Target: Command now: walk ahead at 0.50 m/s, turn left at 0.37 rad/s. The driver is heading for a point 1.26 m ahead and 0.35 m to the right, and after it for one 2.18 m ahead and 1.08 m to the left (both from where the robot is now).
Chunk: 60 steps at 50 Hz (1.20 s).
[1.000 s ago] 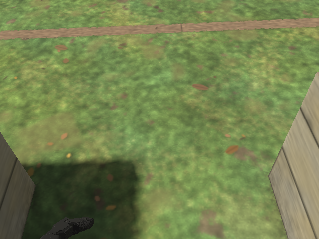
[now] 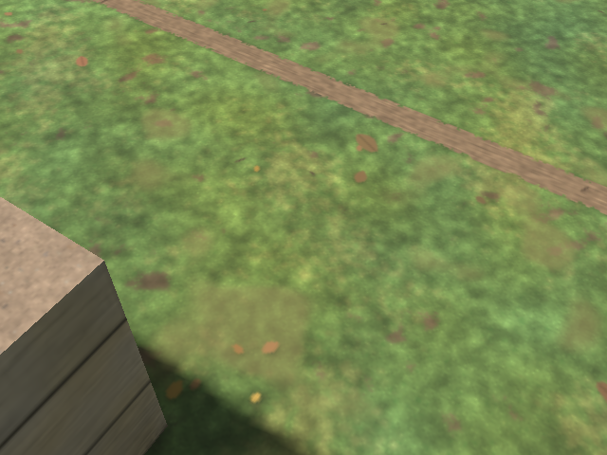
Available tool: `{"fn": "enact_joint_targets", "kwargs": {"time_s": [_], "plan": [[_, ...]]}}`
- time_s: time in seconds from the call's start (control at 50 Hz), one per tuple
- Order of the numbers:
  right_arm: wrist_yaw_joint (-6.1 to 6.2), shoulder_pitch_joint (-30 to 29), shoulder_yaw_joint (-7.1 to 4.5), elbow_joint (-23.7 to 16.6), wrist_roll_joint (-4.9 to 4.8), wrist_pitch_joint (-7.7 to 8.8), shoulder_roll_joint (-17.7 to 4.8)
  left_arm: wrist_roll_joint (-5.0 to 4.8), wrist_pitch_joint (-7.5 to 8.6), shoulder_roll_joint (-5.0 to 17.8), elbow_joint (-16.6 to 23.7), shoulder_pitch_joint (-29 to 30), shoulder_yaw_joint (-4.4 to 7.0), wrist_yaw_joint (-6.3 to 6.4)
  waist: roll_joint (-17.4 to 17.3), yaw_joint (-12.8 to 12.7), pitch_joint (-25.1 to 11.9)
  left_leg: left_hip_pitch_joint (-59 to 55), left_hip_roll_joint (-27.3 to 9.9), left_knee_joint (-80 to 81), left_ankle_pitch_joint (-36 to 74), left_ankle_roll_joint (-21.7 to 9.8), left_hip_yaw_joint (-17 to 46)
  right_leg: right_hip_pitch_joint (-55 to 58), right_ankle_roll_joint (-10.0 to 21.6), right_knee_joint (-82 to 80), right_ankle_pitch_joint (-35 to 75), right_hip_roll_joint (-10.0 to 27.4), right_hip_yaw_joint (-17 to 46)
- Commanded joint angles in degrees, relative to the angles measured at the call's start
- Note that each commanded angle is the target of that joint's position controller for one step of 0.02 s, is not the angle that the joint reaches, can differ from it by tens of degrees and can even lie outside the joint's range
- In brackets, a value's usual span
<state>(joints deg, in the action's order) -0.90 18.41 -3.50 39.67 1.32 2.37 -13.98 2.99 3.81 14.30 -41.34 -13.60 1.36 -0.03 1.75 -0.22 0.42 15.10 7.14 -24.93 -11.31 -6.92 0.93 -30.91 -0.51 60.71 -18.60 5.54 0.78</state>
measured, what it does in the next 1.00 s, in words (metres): walks ahead, turning right: right foot, then left foot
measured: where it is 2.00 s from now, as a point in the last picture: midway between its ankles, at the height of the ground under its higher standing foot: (435, 326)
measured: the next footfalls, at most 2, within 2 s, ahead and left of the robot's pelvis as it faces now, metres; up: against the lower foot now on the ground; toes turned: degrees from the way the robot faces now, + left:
right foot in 0.32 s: +0.36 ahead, -0.13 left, +0.00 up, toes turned -2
left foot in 0.88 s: +0.58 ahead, -0.01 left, +0.00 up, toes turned -24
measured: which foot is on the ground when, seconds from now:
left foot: down 0.00-0.34, up 0.36-0.86, down 0.88-1.00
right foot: up 0.00-0.30, down 0.32-0.88, up 0.90-1.00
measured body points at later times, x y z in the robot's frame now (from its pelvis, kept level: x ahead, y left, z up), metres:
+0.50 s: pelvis +0.28 -0.07 +0.00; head +0.31 -0.09 +0.45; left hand +0.40 +0.18 -0.11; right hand +0.35 -0.34 -0.13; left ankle +0.23 +0.06 -0.65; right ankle +0.32 -0.13 -0.74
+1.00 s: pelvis +0.47 -0.06 +0.00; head +0.49 -0.05 +0.45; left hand +0.63 +0.18 -0.13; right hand +0.51 -0.37 -0.09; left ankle +0.54 +0.00 -0.74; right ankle +0.35 -0.14 -0.68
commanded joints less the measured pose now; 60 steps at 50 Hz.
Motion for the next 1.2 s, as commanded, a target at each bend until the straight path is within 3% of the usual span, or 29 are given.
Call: {"fn": "enact_joint_targets", "kwargs": {"time_s": [0.02, 0.08, 0.12, 0.22, 0.26, 0.28, 0.32, 0.34, 0.36, 0.38, 0.4, 0.42, 0.44, 0.5, 0.56, 0.66, 0.74, 0.78, 0.82, 0.86, 0.88, 0.9, 0.92, 0.94, 0.96, 1.02, 1.08, 1.12, 1.2], "plan": [[0.31, 1.86, -1.16, -2.4, -0.06, 1.89, -4.91, -0.05, -0.4, 2.74, 1.0, -3.9, 1.12, -0.92, -6.43, -0.73, -2.87, -1.26, -13.23, 11.68, 17.96, -6.45, 11.82, -0.41, -0.5, -6.16, 5.35, -0.07, -0.97], [0.17, 5.83, -1.88, -0.8, -0.48, 2.05, -6.95, -0.77, -0.77, 3.22, 2.87, 4.4, 1.32, -1.01, -6.94, 2.3, 1.09, -3.57, -13.5, 14.02, 10.55, -5.27, 13.16, -5.88, -0.93, -13.38, 13.65, 0.47, -0.93], [0.27, 9.03, -1.93, 0.69, -0.75, 2.18, -6.82, -0.86, -0.72, 2.67, 4.21, 9.89, 1.25, -1.17, -5.81, 4.48, 2.78, -6.43, -14.52, 14.24, 9.49, -5.22, 13.8, -8.31, -0.99, -17.32, 17.81, 0.11, -0.89], [1.19, 10.94, -2.06, 3.06, 0.12, 2.21, -8.5, -1.49, -0.8, 2.33, 5.83, 16.41, 1.23, -2.37, -5.64, 5.92, 3.15, -13.02, -16.81, 11.79, 16.92, -5.15, 11.81, -6.37, 1.76, -24.59, 16.07, -2.11, -2.05], [1.59, 10.43, -2.15, 3.9, 0.34, 2.03, -9.34, -1.73, -0.77, 2.85, 5.77, 14.86, 1.43, -2.54, -5.56, 4.71, 3.45, -14.82, -18.29, 9.97, 20.56, -4.61, 11.0, -3.33, 3.83, -25.49, 12.34, -3.33, -2.73], [1.75, 9.37, -1.97, 3.95, 0.48, 2.03, -9.28, -1.91, -0.78, 2.92, 5.13, 12.13, 1.65, -2.51, -5.36, 2.93, 2.37, -14.86, -18.0, 6.93, 28.57, -3.6, 9.37, 1.63, 5.17, -26.68, 10.07, -5.1, -3.31], [1.88, 8.02, -1.9, 4.23, 0.41, 1.92, -9.92, -1.71, -0.47, 4.5, 0.45, -1.49, 2.82, -1.77, -2.88, -3.03, -3.9, -13.57, -14.28, -9.34, 44.93, -1.34, 3.48, 18.7, 7.94, -31.18, 8.8, -9.98, -5.5], [1.76, 8.47, -1.26, 3.51, 0.31, 2.16, -8.19, -0.95, 0.23, 7.77, -1.13, -11.05, 3.74, -1.13, 0.21, -6.81, -9.44, -4.29, -12.28, -24.62, 33.3, 0.1, 0.73, 32.15, 10.83, -32.14, 5.85, -1.66, 4.98], [1.0, 12.97, -0.44, 1.72, -1.14, 2.16, -4.53, -0.82, 0.16, 15.2, -1.81, -15.75, 5.66, -0.81, 17.32, -5.22, -16.72, 15.94, -1.82, -48.83, -3.23, 4.06, -4.47, 47.4, 20.16, -38.09, 2.02, 13.66, 34.87], [1.19, 8.54, -1.15, 1.77, 1.51, 2.14, -8.15, -3.2, -0.73, 10.6, -1.75, -12.21, 4.54, -1.22, 9.42, -4.26, -14.12, 23.41, -3.03, -52.3, -14.79, 3.18, 2.78, 45.28, 18.97, -43.37, -1.05, 12.63, 41.95], [0.86, 4.27, -1.03, 0.78, 0.99, 2.36, -8.21, -2.99, -1.07, 9.02, -0.36, -6.53, 4.15, -1.04, 4.92, -2.79, -5.98, 25.58, -5.8, -52.62, -10.46, 3.31, 3.16, 38.14, 18.37, -43.35, 3.77, 11.61, 33.59], [0.73, 1.78, -0.5, 0.35, 0.69, 2.75, -7.25, -2.44, -1.03, 7.38, -0.08, -4.15, 3.69, -0.96, -0.39, -1.93, -2.83, 24.11, -7.57, -49.62, -7.62, 3.82, 2.83, 32.43, 17.58, -43.73, 15.36, 9.65, 28.08], [0.95, 0.48, -0.2, -0.32, 0.8, 2.5, -6.34, -2.17, -0.84, 7.33, -0.26, -3.65, 3.61, -0.75, -2.96, -0.73, -1.5, 22.44, -8.66, -46.91, -7.58, 4.83, 2.4, 28.92, 16.65, -43.8, 27.29, 7.6, 23.8], [1.49, 2.19, 0.2, -0.38, 1.33, 0.07, -5.27, -2.93, 0.4, 6.63, -1.84, -4.47, 3.07, -0.78, -0.23, 1.88, -2.72, 17.45, -8.48, -41.32, -7.94, 7.83, 1.64, 24.32, 15.22, -42.86, 52.89, 4.21, 15.78], [1.63, -0.64, 0.38, -0.79, 0.86, -1.01, -5.17, -3.13, 0.16, 8.48, -2.77, -5.66, 3.38, -0.48, 1.29, 2.2, -3.15, 16.97, -7.14, -35.93, -4.29, 9.59, 0.43, 21.68, 14.4, -42.91, 58.09, 1.36, 12.35], [1.74, -9.29, 1.06, -2.34, 0.7, -1.71, -4.78, -3.44, -1.21, 8.58, -3.79, -10.36, 3.61, 0.32, 2.73, -0.86, -3.53, 18.5, -6.22, -25.1, 4.92, 8.76, 0.57, 24.25, 9.5, -39.39, 55.83, -1.18, 13.8], [1.7, -15.13, 1.38, -3.36, 0.25, -1.3, -5.74, -2.89, -2.39, 9.52, -3.81, -13.18, 4.19, 1.27, 3.44, -3.35, -2.67, 20.73, -5.75, -19.23, 4.63, 8.34, 2.45, 29.22, 9.72, -37.24, 50.28, 0.85, 19.68], [1.55, -16.49, 1.46, -3.8, -0.44, -0.3, -6.4, -2.29, -2.62, 10.38, -2.96, -11.98, 4.41, 1.15, 3.0, -3.12, -1.62, 18.84, -6.13, -16.0, 2.63, 7.84, 3.92, 28.57, 11.77, -38.23, 39.79, 2.28, 24.1], [1.6, -14.2, 1.32, -3.21, -0.42, 0.4, -7.24, -1.78, -2.56, 11.42, -1.9, -9.2, 4.84, 0.76, 3.39, -1.28, -0.53, 12.82, -5.94, -10.82, -1.49, 6.96, 4.89, 25.68, 12.29, -38.01, 29.57, 2.18, 27.46], [2.0, -7.91, 0.87, -1.3, -0.6, 1.6, -7.55, -1.92, -2.53, 10.46, -1.57, -7.52, 4.64, 0.31, 2.14, 1.82, -0.74, -1.86, -4.42, -0.91, -1.99, 5.83, 3.06, 18.19, 10.25, -33.59, 21.11, -1.83, 26.71], [2.61, -3.5, 0.07, -0.94, 0.11, 2.36, -10.45, -2.32, -2.02, 7.85, -1.1, -9.26, 3.95, -0.08, -3.26, 3.27, -4.52, -11.8, -11.86, 2.84, -7.71, 3.62, 10.54, 13.34, 8.4, -24.63, 12.21, -5.45, 22.73], [3.21, -0.69, -0.77, -1.82, 0.82, 1.95, -15.38, -3.39, -1.58, 4.14, 0.47, -11.17, 3.13, -0.35, -15.66, 2.87, -8.61, -22.25, -25.82, 10.22, -19.8, -2.23, 32.01, 2.67, 5.55, -9.81, -8.88, -14.27, 11.76], [2.97, -0.57, -1.22, -1.08, 0.0, 1.16, -15.02, -1.61, -2.33, 8.51, 0.86, -11.88, 3.87, 0.15, -15.49, 1.39, -6.57, -19.06, -30.97, 12.7, -24.84, -6.16, 44.56, -5.06, 5.25, -2.18, -16.77, -14.39, 6.91], [2.56, -2.52, -0.47, -1.61, -0.33, 0.79, -10.5, -0.77, -2.87, 10.16, -0.33, -10.33, 4.35, -0.01, -8.23, 0.79, -2.0, -14.64, -28.99, 11.64, -26.04, -5.86, 39.01, -6.1, 4.92, 1.37, -12.24, -9.76, 6.74], [2.43, -4.09, 0.15, -1.77, -0.36, 0.79, -7.75, -0.74, -2.89, 9.68, -0.32, -7.55, 4.29, -0.76, -4.85, 0.99, 0.61, -10.43, -25.57, 12.3, -22.6, -4.32, 31.3, -5.06, 4.18, 0.92, -7.83, -8.52, 6.23], [2.94, -2.92, 0.22, -0.47, -0.32, 1.79, -7.76, -0.74, -3.78, 7.75, -0.06, -4.98, 3.97, -2.35, -8.68, 0.69, 1.03, -8.65, -20.19, 15.11, -8.77, -0.88, 17.35, -3.61, 2.53, -0.47, -0.04, -6.53, 4.71], [2.37, -0.97, -0.07, 0.69, -0.83, 2.78, -7.96, -1.25, -4.34, 7.25, 0.48, -2.89, 3.93, -2.89, -8.14, 0.27, 0.14, -10.1, -20.2, 16.2, -1.93, -0.69, 11.22, -5.14, 1.5, -0.62, 4.41, -6.13, 4.83], [2.42, -0.06, -0.15, 1.59, -0.49, 2.97, -7.67, -0.62, -4.34, 6.86, 1.37, -0.07, 3.65, -3.33, -7.77, 0.86, 1.25, -11.16, -20.48, 17.58, -1.12, -1.47, 8.13, -8.2, 0.98, -1.12, 6.21, -5.31, 4.12], [1.85, 3.79, -0.34, 4.41, -0.42, 3.25, -7.33, -0.51, -4.21, 5.27, 3.22, 5.66, 2.96, -3.66, -6.28, 2.45, 2.94, -13.31, -21.13, 18.19, 2.42, -2.12, 3.68, -11.37, 0.55, -6.33, 10.96, -4.71, 4.26]]}}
